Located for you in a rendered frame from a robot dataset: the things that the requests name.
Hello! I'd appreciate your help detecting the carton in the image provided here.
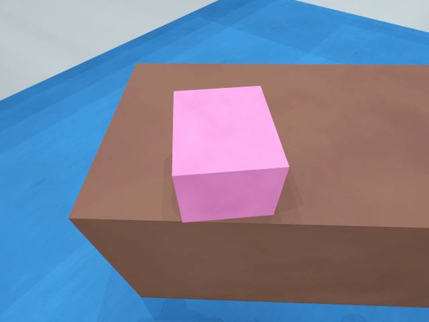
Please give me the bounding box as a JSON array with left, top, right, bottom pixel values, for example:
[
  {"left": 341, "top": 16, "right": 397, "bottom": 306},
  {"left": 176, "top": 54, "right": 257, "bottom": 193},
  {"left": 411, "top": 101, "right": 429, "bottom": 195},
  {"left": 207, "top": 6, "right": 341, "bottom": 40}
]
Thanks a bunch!
[{"left": 172, "top": 86, "right": 289, "bottom": 223}]

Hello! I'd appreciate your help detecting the pedestal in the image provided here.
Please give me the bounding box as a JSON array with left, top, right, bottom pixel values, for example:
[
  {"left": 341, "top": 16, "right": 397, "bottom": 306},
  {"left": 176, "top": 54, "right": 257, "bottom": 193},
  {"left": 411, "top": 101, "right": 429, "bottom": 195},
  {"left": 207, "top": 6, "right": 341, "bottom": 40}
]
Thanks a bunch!
[{"left": 68, "top": 63, "right": 429, "bottom": 308}]

